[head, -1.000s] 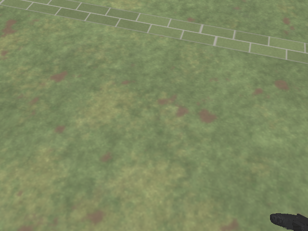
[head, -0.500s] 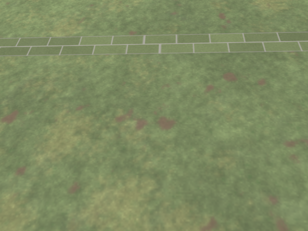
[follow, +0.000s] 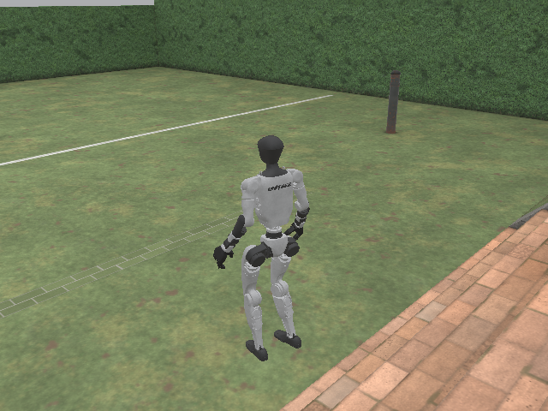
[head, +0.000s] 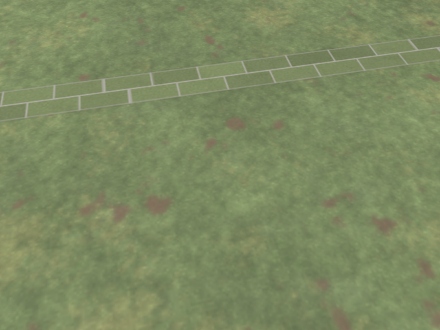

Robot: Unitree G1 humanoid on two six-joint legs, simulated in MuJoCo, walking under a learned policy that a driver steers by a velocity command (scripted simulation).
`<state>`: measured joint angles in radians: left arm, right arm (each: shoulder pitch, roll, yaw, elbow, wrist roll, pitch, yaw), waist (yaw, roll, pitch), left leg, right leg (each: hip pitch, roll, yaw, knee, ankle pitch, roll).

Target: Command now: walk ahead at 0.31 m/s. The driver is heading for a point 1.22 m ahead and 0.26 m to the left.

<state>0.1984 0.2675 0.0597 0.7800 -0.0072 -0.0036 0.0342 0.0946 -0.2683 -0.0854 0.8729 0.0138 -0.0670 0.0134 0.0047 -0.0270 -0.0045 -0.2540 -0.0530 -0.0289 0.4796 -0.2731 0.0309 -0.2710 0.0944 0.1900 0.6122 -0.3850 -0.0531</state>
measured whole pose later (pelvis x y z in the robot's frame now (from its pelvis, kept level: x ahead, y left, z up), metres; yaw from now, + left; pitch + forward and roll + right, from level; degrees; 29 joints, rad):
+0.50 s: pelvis +0.21 -0.02 +0.01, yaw +14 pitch +2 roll -1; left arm 0.16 0.24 0.06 0.74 0.01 -0.10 -0.01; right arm 0.31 -0.30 -0.08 0.82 0.04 -0.05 -0.01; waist -0.02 0.04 0.02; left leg -0.46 0.03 -0.07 1.14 -0.36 0.04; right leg -0.25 0.01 -0.05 0.41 -0.19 -0.02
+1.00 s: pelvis +0.43 +0.13 +0.00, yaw +28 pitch +1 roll +0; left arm 0.24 0.31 0.06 0.80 -0.03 -0.09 0.00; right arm 0.19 -0.27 -0.05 0.70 0.00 -0.06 0.04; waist 0.01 -0.03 0.07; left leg -0.35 -0.06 0.06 0.51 -0.19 0.09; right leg -0.48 -0.11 0.02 1.21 -0.35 -0.01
